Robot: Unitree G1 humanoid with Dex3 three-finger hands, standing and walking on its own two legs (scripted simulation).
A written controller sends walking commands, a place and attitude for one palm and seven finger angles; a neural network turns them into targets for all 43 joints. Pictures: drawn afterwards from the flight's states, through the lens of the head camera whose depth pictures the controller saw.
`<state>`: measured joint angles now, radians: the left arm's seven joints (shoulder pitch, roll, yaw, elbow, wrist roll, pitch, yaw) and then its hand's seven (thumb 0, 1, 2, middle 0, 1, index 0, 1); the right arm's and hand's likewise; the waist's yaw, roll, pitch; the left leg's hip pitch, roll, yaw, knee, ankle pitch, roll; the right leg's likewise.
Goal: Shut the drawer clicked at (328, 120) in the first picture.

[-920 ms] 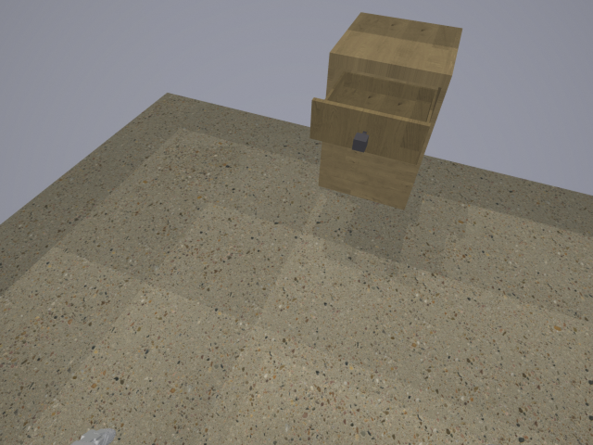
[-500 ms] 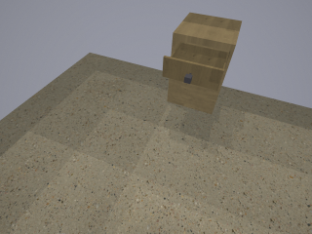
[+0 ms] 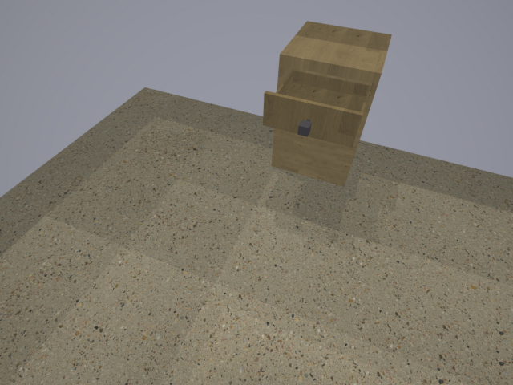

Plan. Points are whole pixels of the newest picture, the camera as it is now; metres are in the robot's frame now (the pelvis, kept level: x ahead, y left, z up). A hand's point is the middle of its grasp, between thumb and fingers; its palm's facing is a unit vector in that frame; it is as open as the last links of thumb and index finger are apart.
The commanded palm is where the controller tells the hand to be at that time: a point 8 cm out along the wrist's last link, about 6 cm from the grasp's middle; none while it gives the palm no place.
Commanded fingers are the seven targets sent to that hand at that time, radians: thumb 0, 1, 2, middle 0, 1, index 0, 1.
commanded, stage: stand and wait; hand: left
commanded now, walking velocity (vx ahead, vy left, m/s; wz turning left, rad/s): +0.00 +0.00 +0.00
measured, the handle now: (305, 125) +1.08 -0.14 -0.24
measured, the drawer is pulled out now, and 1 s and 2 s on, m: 0.25 0.25 0.25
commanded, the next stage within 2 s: look at it before walking up in 0.02 s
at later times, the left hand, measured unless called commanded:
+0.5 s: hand out of the picture +0.06 +0.25 -0.16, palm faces -0.02 -0.95 -0.32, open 7.4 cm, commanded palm none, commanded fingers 0.00 0.90 0.90 -0.20 -0.30 -0.20 -0.30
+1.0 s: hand out of the picture +0.04 +0.21 -0.19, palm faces -0.06 -0.97 -0.22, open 7.4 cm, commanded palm none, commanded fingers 0.00 0.90 0.90 -0.20 -0.30 -0.20 -0.30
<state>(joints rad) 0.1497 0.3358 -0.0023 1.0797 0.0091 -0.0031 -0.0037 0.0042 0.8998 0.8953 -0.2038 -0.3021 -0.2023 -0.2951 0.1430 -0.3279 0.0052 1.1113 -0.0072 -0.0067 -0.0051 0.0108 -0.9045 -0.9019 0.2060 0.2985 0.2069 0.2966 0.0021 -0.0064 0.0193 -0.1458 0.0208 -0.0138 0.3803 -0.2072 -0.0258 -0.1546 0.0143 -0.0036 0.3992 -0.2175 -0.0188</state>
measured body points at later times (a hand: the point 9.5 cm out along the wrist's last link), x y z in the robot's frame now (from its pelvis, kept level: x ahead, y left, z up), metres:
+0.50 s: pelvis +0.00 +0.01 +0.00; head +0.00 +0.01 +0.45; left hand +0.06 +0.30 -0.14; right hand +0.07 -0.29 -0.13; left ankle +0.00 +0.14 -0.74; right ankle +0.00 -0.11 -0.74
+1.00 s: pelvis +0.04 +0.00 -0.02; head +0.03 +0.01 +0.43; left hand +0.04 +0.26 -0.17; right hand +0.04 -0.26 -0.16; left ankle +0.00 +0.14 -0.74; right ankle +0.00 -0.11 -0.74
